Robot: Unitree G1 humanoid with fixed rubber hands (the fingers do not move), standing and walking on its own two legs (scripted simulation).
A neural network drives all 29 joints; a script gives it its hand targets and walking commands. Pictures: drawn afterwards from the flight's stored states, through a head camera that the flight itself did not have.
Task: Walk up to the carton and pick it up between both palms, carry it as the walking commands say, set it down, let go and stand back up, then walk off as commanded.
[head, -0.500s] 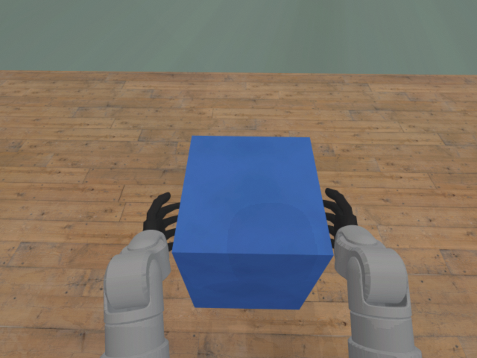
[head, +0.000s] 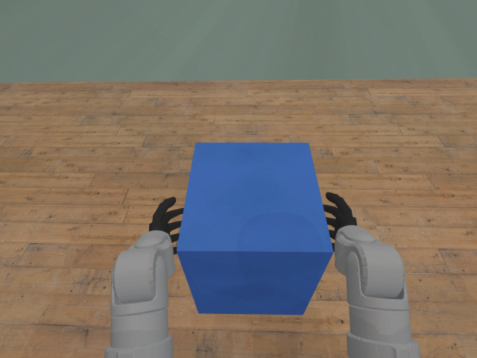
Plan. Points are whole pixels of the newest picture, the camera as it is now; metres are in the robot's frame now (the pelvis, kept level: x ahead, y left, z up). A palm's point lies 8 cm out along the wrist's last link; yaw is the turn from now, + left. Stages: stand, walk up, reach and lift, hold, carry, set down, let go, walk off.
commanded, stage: carry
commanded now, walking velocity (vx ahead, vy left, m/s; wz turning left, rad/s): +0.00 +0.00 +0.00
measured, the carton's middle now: (251, 231) +0.32 -0.01 +0.03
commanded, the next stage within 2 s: hold in 1.62 s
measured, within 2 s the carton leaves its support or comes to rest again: neither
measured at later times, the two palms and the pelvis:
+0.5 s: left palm (131, 255) +0.26 +0.18 +0.07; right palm (315, 243) +0.26 -0.10 +0.08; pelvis -0.01 +0.03 +0.00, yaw +1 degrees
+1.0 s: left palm (148, 249) +0.27 +0.16 +0.07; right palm (328, 241) +0.27 -0.13 +0.07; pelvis -0.01 +0.02 +0.00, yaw +1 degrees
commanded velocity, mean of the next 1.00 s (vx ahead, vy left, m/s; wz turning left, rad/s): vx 0.00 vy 0.00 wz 0.00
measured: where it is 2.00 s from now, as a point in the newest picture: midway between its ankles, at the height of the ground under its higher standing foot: outside the picture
